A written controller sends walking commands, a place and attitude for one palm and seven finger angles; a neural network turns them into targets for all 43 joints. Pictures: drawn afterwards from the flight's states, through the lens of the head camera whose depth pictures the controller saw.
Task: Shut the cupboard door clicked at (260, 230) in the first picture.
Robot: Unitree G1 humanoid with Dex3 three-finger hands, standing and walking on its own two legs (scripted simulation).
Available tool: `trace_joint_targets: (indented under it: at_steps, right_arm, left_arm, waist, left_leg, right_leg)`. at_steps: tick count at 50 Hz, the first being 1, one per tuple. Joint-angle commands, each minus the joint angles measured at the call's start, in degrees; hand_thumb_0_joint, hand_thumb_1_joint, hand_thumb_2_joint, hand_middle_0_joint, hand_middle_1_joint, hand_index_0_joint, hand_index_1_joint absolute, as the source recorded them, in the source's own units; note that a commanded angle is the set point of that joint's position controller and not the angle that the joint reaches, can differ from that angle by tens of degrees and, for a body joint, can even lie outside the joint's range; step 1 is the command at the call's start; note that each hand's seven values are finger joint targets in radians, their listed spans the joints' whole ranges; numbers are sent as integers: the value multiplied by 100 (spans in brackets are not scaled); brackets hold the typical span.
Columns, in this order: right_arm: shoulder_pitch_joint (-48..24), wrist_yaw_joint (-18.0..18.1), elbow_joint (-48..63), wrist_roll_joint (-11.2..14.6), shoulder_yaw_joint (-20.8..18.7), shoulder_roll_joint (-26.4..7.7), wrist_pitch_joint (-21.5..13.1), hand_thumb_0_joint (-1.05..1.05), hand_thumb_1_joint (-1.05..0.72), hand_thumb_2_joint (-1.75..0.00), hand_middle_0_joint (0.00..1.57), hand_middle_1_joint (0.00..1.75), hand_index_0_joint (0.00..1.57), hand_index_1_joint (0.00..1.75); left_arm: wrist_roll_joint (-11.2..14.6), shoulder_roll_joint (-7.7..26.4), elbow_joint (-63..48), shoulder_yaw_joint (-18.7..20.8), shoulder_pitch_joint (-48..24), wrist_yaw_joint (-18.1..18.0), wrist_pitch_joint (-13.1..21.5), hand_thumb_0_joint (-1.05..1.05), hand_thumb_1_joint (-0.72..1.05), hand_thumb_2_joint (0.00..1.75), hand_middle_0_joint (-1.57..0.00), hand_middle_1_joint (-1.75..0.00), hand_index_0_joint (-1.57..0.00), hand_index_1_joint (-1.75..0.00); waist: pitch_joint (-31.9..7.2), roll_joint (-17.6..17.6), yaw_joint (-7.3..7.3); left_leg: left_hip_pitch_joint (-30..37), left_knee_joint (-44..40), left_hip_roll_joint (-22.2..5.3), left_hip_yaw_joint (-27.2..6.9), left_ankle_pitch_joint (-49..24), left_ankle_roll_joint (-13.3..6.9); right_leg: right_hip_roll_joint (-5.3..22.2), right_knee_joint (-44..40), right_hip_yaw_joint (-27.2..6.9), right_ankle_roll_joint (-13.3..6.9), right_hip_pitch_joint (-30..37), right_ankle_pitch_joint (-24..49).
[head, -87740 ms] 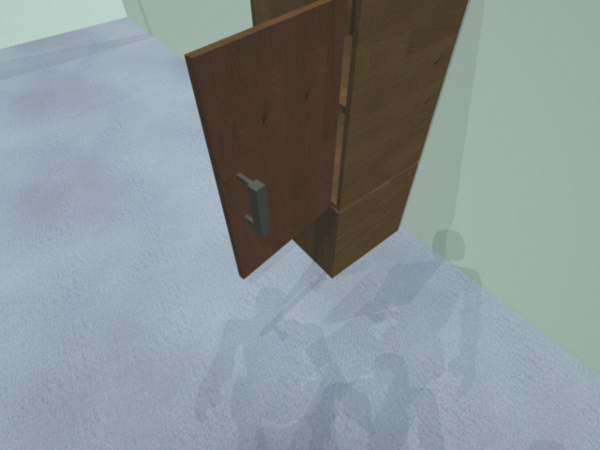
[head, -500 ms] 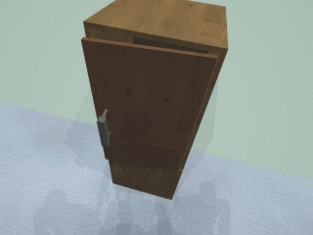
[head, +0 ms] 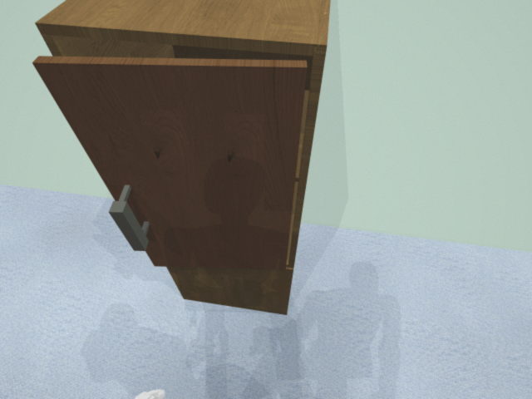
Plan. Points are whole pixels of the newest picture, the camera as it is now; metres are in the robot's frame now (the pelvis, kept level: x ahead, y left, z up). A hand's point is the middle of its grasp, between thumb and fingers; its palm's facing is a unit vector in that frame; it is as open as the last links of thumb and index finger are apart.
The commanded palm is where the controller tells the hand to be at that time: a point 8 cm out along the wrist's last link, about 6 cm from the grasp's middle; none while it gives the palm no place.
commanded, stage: come to a stop and stand still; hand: left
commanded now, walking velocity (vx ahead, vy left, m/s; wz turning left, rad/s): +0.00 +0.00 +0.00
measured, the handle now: (133, 218) +0.46 +0.27 -0.07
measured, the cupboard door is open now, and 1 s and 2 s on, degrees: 7 7 7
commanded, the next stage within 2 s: look again from close up in 0.42 s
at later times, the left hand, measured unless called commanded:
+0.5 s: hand out of the picture -0.02 +0.15 -0.17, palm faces +0.04 -0.98 -0.20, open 7.3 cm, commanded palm none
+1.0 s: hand out of the picture +0.02 +0.20 -0.17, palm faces -0.02 -0.98 -0.22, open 7.3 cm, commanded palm none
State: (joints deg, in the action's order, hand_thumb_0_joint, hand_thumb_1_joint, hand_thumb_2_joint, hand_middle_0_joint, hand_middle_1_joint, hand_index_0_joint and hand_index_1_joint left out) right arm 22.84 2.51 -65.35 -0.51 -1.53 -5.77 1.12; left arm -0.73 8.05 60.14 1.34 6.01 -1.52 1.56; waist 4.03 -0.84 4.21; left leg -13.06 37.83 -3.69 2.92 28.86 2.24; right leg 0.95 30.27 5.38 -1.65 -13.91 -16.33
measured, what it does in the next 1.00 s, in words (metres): stands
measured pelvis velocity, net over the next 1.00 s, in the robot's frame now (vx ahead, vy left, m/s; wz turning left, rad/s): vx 0.00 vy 0.02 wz -0.04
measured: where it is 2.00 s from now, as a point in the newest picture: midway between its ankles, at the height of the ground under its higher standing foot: outside the picture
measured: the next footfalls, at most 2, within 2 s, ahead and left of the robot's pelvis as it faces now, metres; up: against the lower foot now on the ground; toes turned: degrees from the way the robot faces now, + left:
none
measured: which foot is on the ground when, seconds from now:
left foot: down 0.00-1.00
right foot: down 0.00-1.00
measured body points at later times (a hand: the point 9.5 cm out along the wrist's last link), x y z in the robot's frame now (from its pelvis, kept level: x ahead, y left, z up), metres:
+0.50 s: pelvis +0.01 -0.02 +0.01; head +0.02 -0.02 +0.46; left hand -0.02 +0.21 -0.15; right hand +0.02 -0.24 -0.15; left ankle -0.01 +0.13 -0.73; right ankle +0.00 -0.10 -0.73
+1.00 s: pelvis +0.00 +0.02 +0.00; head +0.02 +0.01 +0.45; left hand +0.03 +0.25 -0.15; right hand -0.02 -0.18 -0.16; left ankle -0.01 +0.12 -0.73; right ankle +0.00 -0.10 -0.73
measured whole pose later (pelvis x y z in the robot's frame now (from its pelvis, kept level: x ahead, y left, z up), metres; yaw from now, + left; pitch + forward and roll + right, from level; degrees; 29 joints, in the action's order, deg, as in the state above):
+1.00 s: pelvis +0.00 +0.02 +0.00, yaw -2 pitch -1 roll +1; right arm 19.1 1.3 -62.9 -1.1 1.5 -7.1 -1.2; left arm -0.6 9.2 62.6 -0.6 15.2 -1.8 0.9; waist 1.9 -0.9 0.0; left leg -9.0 25.4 0.4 5.5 15.7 -1.6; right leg 2.5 27.8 2.3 0.5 -12.2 -14.9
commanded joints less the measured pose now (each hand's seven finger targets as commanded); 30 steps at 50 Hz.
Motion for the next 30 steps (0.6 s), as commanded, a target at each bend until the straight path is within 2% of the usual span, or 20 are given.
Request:
trace_joint_targets:
  at_steps: [1,2,3,4,5,6,8,9,11,12,15,18,25,26,27,28,29,30]
  right_arm:
    - [449,-4,11,-1,-25,-137,-62,0,-90,-90,20,30,20,30]
    - [557,-16,-67,-12,-22,-108,-67,0,-90,-90,20,30,20,30]
    - [564,-19,-134,-31,-13,-120,-101,0,-90,-90,20,30,20,30]
    - [461,-12,-86,-67,-21,-240,-141,0,-90,-90,20,30,20,30]
    - [237,-12,4,-81,-25,-358,-148,0,-90,-90,20,30,20,30]
    - [42,-15,91,-75,-21,-438,-140,0,-90,-90,20,30,20,30]
    - [-188,-22,124,-66,-22,-412,-174,0,-90,-90,20,30,20,30]
    - [-195,-18,146,-59,-4,-432,-179,0,-90,-90,20,30,20,30]
    - [-214,-12,185,-58,-9,-463,-192,0,-90,-90,20,30,20,30]
    - [-219,-7,158,-53,1,-497,-194,0,-90,-90,20,30,20,30]
    - [-258,-11,196,-43,5,-599,-195,0,-90,-90,20,30,20,30]
    - [-329,-11,204,-33,21,-648,-174,0,-90,-90,20,30,20,30]
    - [-354,-17,111,-25,66,-631,-150,0,-90,-90,20,30,20,30]
    - [-1050,-105,490,13,29,-920,-264,0,-90,-90,20,30,20,30]
    - [-680,-124,738,36,48,-531,-168,0,-90,-90,20,30,20,30]
    - [-642,-141,696,-7,60,-523,-125,0,-90,-90,20,30,20,30]
    - [-483,-152,635,12,66,-490,-134,0,-90,-90,20,30,20,30]
    - [-292,-162,611,0,75,-492,-152,0,-90,-90,20,30,20,30]
  left_arm:
    - [14,645,34,112,489,-94,-46,0,90,90,-20,-30,-20,-30]
    - [38,630,16,107,377,-81,-65,0,90,90,-20,-30,-20,-30]
    - [53,517,18,82,370,-70,-94,0,90,90,-20,-30,-20,-30]
    - [59,388,-29,85,419,-57,-122,0,90,90,-20,-30,-20,-30]
    - [58,340,-40,76,496,-54,-150,0,90,90,-20,-30,-20,-30]
    - [37,343,-17,69,583,-51,-147,0,90,90,-20,-30,-20,-30]
    - [1,357,53,73,730,-48,-151,0,90,90,-20,-30,-20,-30]
    - [10,400,80,61,772,-44,-129,0,90,90,-20,-30,-20,-30]
    - [17,440,136,50,888,-41,-78,0,90,90,-20,-30,-20,-30]
    - [20,475,159,35,911,-37,-63,0,90,90,-20,-30,-20,-30]
    - [15,522,195,11,960,-38,-26,0,90,90,-20,-30,-20,-30]
    - [15,558,262,-12,1048,-34,-19,0,90,90,-20,-30,-20,-30]
    - [21,545,422,-48,1327,-51,-10,0,90,90,-20,-30,-20,-30]
    - [-72,737,640,-39,1966,-297,151,0,90,90,-20,-30,-20,-30]
    - [-62,1039,373,26,1887,-258,206,0,90,90,-20,-30,-20,-30]
    - [-58,1053,296,23,1663,-200,223,0,90,90,-20,-30,-20,-30]
    - [-55,982,275,-11,1517,-167,213,0,90,90,-20,-30,-20,-30]
    - [-50,871,185,-25,1378,-147,207,0,90,90,-20,-30,-20,-30]
  waist:
    - [-281,870,-233]
    - [-194,727,-159]
    - [-11,337,-180]
    - [142,-132,-260]
    - [305,-352,-373]
    - [317,-171,-439]
    - [343,-560,-485]
    - [314,-526,-465]
    - [-16,-313,-440]
    - [-80,-104,-431]
    - [-283,136,-396]
    - [-222,249,-395]
    - [-8,198,-414]
    - [222,304,-713]
    - [-359,491,-394]
    - [-451,-61,-393]
    - [-651,142,-288]
    - [-692,274,-198]
  left_leg:
    - [-21,-419,-100,29,-733,4]
    - [370,-933,-78,94,-1355,13]
    - [612,-1299,-146,24,-1750,-10]
    - [405,-1569,-358,-213,-1919,-87]
    - [19,-1794,-561,-342,-1805,-149]
    - [-116,-1783,-566,-275,-1707,-144]
    - [-80,-1867,-528,-236,-1836,-137]
    - [-67,-1872,-511,-198,-1881,-124]
    - [250,-1788,-470,-106,-2174,-107]
    - [358,-1770,-470,-78,-2259,-98]
    - [579,-1754,-482,-41,-2486,-91]
    - [639,-1832,-470,-6,-2345,-88]
    - [580,-1909,-402,12,-2053,-91]
    - [-257,-373,-278,311,-1725,-27]
    - [-325,-164,-68,-75,-578,-186]
    - [-150,-255,-89,-8,-646,-214]
    - [65,-416,-76,56,-707,-188]
    - [331,-661,40,15,-1070,-179]
  right_leg:
    - [1301,-866,-894,-599,266,2779]
    - [1135,-894,-768,-448,-91,1880]
    - [887,-885,-671,-290,-430,1091]
    - [625,-837,-576,-107,-463,653]
    - [458,-904,-500,10,-270,357]
    - [441,-1039,-563,51,-103,290]
    - [469,-1021,-609,68,46,611]
    - [489,-1032,-600,70,159,780]
    - [550,-1043,-643,52,315,1257]
    - [586,-1050,-619,53,347,1445]
    - [610,-1037,-621,60,459,1864]
    - [611,-1118,-643,54,443,1817]
    - [613,-1292,-699,32,342,1412]
    - [1056,-1034,-1259,385,397,4570]
    - [1362,-999,-1493,101,758,4363]
    - [1440,-1036,-1472,-241,722,3965]
    - [1288,-1100,-1302,-440,513,2739]
    - [1087,-1079,-1166,-444,284,1867]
